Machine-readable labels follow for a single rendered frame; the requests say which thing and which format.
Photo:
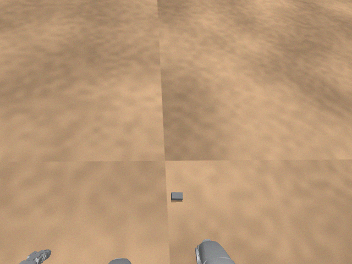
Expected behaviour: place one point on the left robot hand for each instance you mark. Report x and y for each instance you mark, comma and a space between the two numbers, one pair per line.
37, 257

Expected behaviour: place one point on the small box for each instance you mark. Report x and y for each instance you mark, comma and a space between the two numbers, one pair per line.
177, 196

